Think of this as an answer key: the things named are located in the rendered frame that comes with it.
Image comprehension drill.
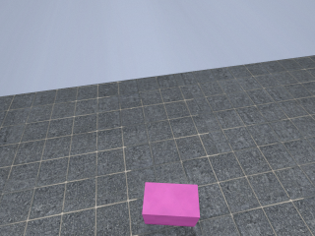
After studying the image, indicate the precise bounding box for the carton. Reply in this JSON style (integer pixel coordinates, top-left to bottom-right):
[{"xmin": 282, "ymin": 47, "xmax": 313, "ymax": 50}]
[{"xmin": 142, "ymin": 182, "xmax": 200, "ymax": 227}]

